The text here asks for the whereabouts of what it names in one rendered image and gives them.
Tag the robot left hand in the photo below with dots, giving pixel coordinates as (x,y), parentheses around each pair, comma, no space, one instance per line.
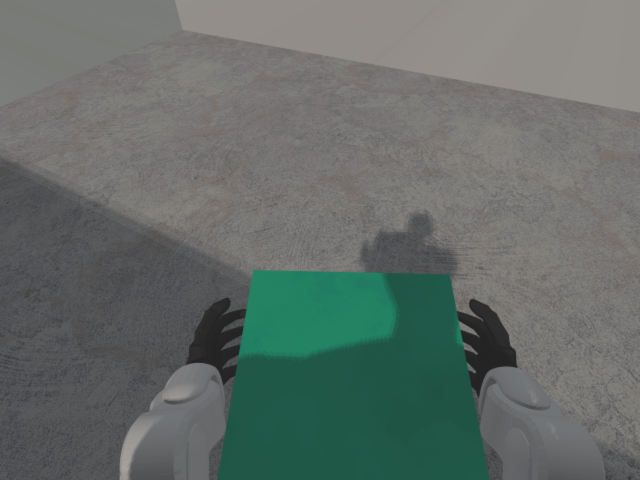
(208,339)

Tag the robot left forearm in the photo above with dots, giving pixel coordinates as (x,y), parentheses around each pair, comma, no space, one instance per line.
(173,440)

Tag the robot right hand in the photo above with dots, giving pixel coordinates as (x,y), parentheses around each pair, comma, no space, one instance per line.
(493,346)

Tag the carton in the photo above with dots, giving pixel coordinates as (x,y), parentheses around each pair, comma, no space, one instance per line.
(352,376)

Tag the robot right forearm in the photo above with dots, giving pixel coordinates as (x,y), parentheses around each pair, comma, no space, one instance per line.
(530,433)

